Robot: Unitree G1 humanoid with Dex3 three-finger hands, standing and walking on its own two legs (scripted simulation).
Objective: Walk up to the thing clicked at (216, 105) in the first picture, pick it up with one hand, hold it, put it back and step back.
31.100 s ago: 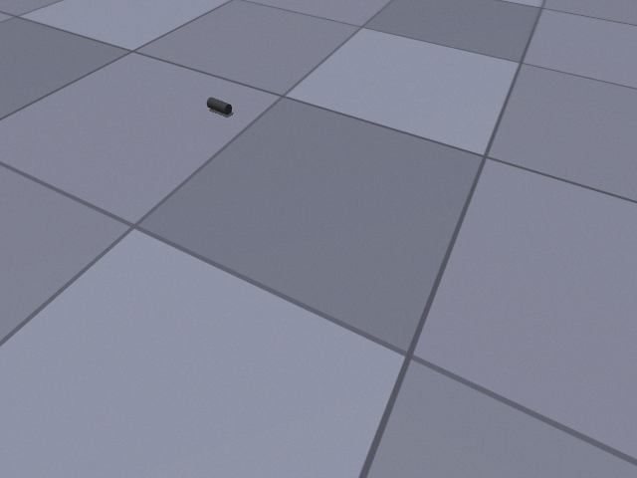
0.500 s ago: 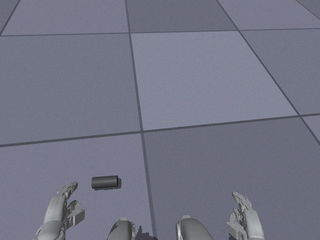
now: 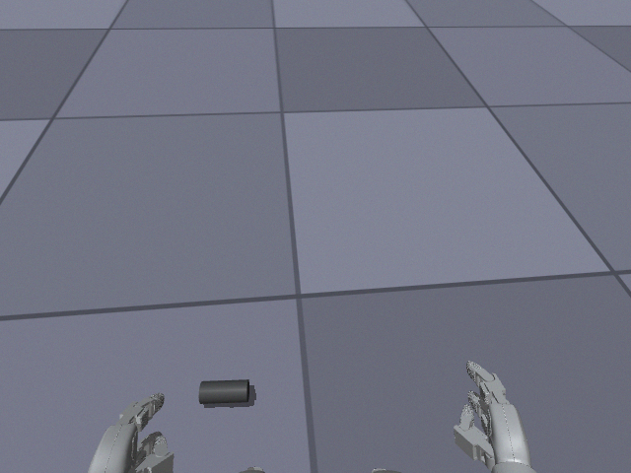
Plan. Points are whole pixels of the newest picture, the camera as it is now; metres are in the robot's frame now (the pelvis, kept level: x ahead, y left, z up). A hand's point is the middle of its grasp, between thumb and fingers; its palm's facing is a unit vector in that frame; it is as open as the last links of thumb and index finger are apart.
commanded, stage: home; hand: left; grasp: from above
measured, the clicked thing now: (224, 391) +0.46 +0.24 -0.68
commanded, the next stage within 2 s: stand in 1.68 s
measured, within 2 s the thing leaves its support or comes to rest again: neither
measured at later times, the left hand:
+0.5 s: hand (171, 458) +0.17 +0.18 -0.04, palm faces +0.04 -0.98 -0.20, open 7.4 cm
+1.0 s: hand (167, 459) +0.16 +0.18 -0.04, palm faces +0.04 -0.98 -0.20, open 7.4 cm
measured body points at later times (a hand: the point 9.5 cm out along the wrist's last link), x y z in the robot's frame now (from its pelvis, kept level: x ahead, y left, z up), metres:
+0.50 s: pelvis +0.00 +0.00 +0.00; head +0.01 +0.01 +0.45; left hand +0.16 +0.23 -0.03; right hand +0.15 -0.25 -0.06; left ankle +0.01 +0.12 -0.68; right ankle +0.01 -0.14 -0.68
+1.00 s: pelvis +0.00 +0.00 +0.00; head +0.01 +0.01 +0.45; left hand +0.16 +0.23 -0.03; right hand +0.16 -0.24 -0.06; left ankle +0.01 +0.12 -0.68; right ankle +0.01 -0.14 -0.68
